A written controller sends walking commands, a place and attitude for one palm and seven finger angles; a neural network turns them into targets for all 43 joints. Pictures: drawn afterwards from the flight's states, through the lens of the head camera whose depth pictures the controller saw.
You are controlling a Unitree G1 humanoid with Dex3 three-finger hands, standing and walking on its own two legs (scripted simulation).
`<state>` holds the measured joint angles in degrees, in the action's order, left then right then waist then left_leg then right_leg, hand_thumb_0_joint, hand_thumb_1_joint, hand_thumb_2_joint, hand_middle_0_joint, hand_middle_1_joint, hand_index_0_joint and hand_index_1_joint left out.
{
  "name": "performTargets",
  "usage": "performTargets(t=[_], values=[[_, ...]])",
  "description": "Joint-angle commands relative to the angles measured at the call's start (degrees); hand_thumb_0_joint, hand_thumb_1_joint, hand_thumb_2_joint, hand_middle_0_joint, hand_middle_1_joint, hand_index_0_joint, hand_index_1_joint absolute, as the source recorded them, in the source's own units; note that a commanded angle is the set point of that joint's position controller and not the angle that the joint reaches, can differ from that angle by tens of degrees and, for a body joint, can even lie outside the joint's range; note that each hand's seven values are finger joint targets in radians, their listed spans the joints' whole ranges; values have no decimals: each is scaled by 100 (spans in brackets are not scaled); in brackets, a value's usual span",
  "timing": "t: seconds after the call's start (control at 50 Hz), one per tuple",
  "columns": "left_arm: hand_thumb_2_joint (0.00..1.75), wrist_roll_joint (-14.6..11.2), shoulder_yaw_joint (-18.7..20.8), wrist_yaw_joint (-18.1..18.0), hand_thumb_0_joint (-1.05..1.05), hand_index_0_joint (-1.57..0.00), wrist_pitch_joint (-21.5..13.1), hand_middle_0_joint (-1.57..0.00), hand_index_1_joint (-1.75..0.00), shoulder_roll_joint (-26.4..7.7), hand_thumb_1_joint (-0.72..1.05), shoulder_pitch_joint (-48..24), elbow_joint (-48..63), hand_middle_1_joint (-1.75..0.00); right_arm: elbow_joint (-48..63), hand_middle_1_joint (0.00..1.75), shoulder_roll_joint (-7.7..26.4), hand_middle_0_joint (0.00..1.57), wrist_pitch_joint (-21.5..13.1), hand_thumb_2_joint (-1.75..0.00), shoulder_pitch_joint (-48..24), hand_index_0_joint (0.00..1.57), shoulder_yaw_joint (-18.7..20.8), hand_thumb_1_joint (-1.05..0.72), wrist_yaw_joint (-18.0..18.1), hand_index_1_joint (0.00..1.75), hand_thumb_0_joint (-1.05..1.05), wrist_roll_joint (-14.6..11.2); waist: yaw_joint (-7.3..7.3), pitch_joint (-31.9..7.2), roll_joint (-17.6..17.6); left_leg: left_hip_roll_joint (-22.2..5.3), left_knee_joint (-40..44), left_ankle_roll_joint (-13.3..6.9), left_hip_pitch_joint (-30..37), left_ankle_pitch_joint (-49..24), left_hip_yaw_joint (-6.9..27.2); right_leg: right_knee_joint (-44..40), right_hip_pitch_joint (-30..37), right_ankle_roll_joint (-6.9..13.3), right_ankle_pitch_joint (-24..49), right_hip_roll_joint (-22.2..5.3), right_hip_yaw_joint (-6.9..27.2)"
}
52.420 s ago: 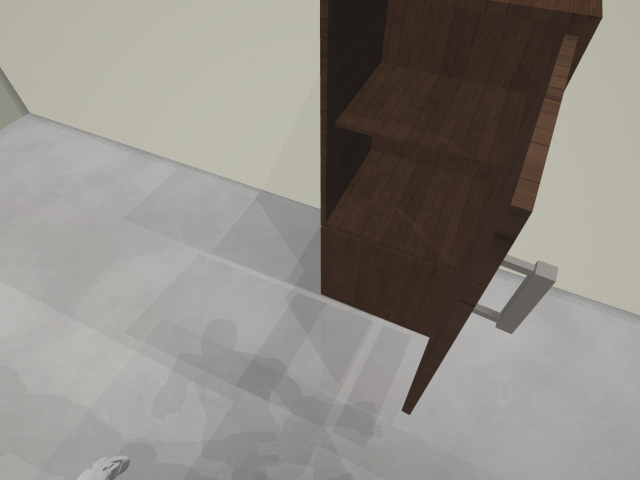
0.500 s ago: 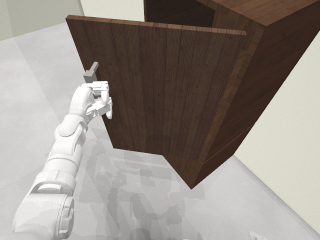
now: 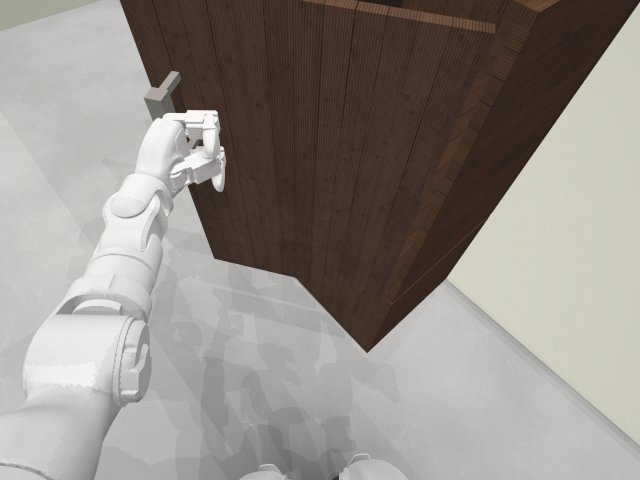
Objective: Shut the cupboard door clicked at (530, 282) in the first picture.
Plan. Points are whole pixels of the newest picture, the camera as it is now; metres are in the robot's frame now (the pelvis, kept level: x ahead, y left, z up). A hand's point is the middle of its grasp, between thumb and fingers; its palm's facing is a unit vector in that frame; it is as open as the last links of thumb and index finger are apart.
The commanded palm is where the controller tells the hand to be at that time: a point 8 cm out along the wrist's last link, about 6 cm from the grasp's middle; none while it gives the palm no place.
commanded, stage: push the door shut along its arc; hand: left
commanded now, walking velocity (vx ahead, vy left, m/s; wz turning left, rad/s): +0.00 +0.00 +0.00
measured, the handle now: (177, 124) +0.56 +0.16 +0.10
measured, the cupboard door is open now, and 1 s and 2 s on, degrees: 35 17 16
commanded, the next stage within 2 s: pull the fist back off the door in 0.82 s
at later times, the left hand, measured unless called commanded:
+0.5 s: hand (252, 130) +0.53 +0.06 +0.11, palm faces -0.37 -0.93 -0.01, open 3.0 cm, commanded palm +0.54 +0.10 +0.11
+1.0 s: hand (281, 105) +0.57 +0.02 +0.12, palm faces -0.29 -0.95 +0.09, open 3.4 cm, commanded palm +0.56 +0.06 +0.11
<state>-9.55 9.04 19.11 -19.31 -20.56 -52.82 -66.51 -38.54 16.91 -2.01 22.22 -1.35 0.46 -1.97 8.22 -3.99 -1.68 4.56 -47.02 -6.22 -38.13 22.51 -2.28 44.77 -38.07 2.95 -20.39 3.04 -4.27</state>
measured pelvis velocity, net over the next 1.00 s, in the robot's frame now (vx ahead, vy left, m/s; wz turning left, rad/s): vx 0.02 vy -0.03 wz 0.00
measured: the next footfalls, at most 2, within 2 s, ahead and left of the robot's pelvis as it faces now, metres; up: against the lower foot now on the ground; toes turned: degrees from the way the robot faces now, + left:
none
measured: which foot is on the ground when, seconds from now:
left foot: down 0.00-1.00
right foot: down 0.00-1.00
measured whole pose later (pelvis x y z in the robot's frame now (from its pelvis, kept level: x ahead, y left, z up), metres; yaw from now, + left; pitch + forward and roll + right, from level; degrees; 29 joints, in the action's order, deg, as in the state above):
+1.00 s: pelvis +0.02 -0.03 -0.02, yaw +0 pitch +23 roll -2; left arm -8.4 12.7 15.3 -11.3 -22.3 -73.3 -76.4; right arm -40.0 17.1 -2.1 22.9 -1.1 0.2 0.2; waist 12.2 -5.9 -2.9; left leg 2.9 -53.4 -4.1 -49.9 26.4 -1.1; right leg 50.3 -49.6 5.3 -24.0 4.6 -5.7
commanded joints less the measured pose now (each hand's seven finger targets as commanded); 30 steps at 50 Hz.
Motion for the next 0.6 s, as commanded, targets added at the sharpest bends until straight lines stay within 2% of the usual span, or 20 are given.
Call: performTargets(t=[0.0,0.02,0.04,0.08,0.1,0.14,0.18,0.2,0.24,0.28,0.32,0.34,0.36,0.38,0.42,0.46,0.48,0.52,0.54,0.58], values=[[90,-64,288,44,0,-130,-348,-130,-150,-1005,90,-3178,1063,-150,334,30,1039,20,-120,-90,719,20,372,-90,29,30,0,40,219,-2442,-171,-555,388,646,2257,-2509,1200,-308,-113,-39,1447,-57,317],[90,-77,166,66,0,-130,-294,-130,-150,-839,90,-3157,985,-150,368,30,1027,20,-109,-90,703,20,361,-90,13,30,0,37,256,-2414,-135,-532,385,603,2183,-2375,1147,-327,-113,-50,1424,-49,324],[90,-57,240,63,0,-130,-272,-130,-150,-936,90,-3246,949,-150,360,30,1046,20,-96,-90,744,20,363,-90,21,30,0,42,273,-2382,-1,-529,380,586,2065,-2310,1153,-320,-63,-51,1436,-54,326],[90,-46,137,76,0,-130,-247,-130,-150,-868,90,-3512,908,-150,352,30,1040,20,-78,-90,733,20,343,-90,32,30,0,47,356,-2358,-143,-506,328,535,2027,-2239,1113,-319,-163,-61,1424,-48,336],[90,-9,272,61,0,-130,-249,-130,-150,-1061,90,-3633,848,-150,312,30,1066,20,-69,-90,792,20,348,-90,42,30,0,62,360,-2325,-89,-511,326,543,1937,-2131,1150,-301,-167,-54,1373,-47,346],[90,21,196,58,0,-130,-229,-130,-150,-987,90,-3724,783,-150,331,30,1065,20,-64,-90,813,20,341,-90,27,30,0,67,401,-2355,-265,-520,288,545,1974,-2127,1180,-271,-325,-47,1318,-47,347],[90,42,352,53,0,-130,-232,-130,-150,-1158,90,-3786,704,-150,312,30,1087,20,-59,-90,883,20,348,-90,26,30,0,88,370,-2546,-310,-537,213,576,2097,-2350,1249,-192,-393,-41,1345,-35,322],[90,51,234,70,0,-130,-206,-130,-150,-1045,90,-3859,635,-150,303,30,1082,20,-52,-90,904,20,345,-90,19,30,0,87,459,-2504,-309,-556,203,578,2086,-2290,1261,-195,-504,-52,1303,-34,315],[90,92,236,71,0,-130,-177,-130,-150,-1042,90,-3928,591,-150,302,30,1090,20,-44,-90,971,20,353,-90,3,30,0,106,460,-2588,-266,-541,147,556,2035,-2333,1247,-163,-480,-55,1349,-24,327],[90,88,275,94,0,-130,-147,-130,-150,-1063,90,-3954,565,-150,299,30,1086,20,-24,-90,983,20,351,-90,4,30,0,117,441,-2799,-408,-536,55,553,2144,-2628,1218,-112,-507,-64,1473,-11,325],[90,119,247,136,0,-130,-80,-130,-150,-1104,90,-4121,427,-150,255,30,1097,20,3,-90,1058,20,350,-90,20,30,0,112,566,-2625,-116,-517,16,481,1839,-2436,1144,-143,-425,-84,1548,4,351],[90,123,327,138,0,-130,-42,-130,-150,-1211,90,-4218,390,-150,248,30,1110,20,12,-90,1085,20,343,-90,27,30,0,126,578,-2579,-64,-485,23,444,1653,-2258,1094,-153,-320,-89,1530,5,366],[90,98,259,169,0,-130,-41,-130,-150,-1160,90,-4314,436,-150,267,30,1110,20,27,-90,1104,20,340,-90,51,30,0,116,605,-2664,-153,-464,-21,405,1654,-2321,1061,-119,-309,-78,1592,6,356],[90,129,397,186,0,-130,-37,-130,-150,-1357,90,-4362,430,-150,245,30,1124,20,26,-90,1086,20,334,-90,58,30,0,119,572,-2679,-261,-474,-36,426,1658,-2299,1073,-123,-343,-73,1586,1,392],[90,127,137,266,0,-130,-13,-130,-150,-1083,90,-4451,484,-150,238,30,1093,20,22,-90,1086,20,333,-90,58,30,0,121,635,-2757,-369,-480,-81,418,1763,-2370,1073,-108,-441,-77,1616,5,381],[90,70,87,326,0,-130,28,-130,-150,-1017,90,-4584,434,-150,205,30,1104,20,29,-90,1140,20,342,-90,82,30,0,124,698,-2812,-354,-479,-142,392,1841,-2537,1084,-71,-515,-74,1654,27,336],[90,90,188,346,0,-130,23,-130,-150,-1188,90,-4661,450,-150,166,30,1132,20,22,-90,1146,20,337,-90,91,30,0,131,676,-2864,-377,-493,-158,407,1856,-2568,1116,-65,-538,-75,1676,29,364],[90,89,-55,402,0,-130,84,-130,-150,-916,90,-4819,396,-150,113,30,1106,20,9,-90,1140,20,331,-90,95,30,0,143,761,-2837,-441,-484,-201,401,1862,-2562,1113,-43,-666,-84,1652,35,349],[90,96,-67,416,0,-130,104,-130,-150,-899,90,-4811,406,-150,97,30,1107,20,1,-90,1141,20,341,-90,93,30,0,151,740,-2883,-556,-477,-226,396,1910,-2610,1099,-47,-692,-75,1662,39,352],[90,71,-96,442,0,-130,116,-130,-150,-860,90,-4970,396,-150,46,30,1120,20,-4,-90,1149,20,342,-90,117,30,0,152,791,-2981,-539,-493,-286,397,2034,-2768,1153,13,-847,-79,1664,46,330]])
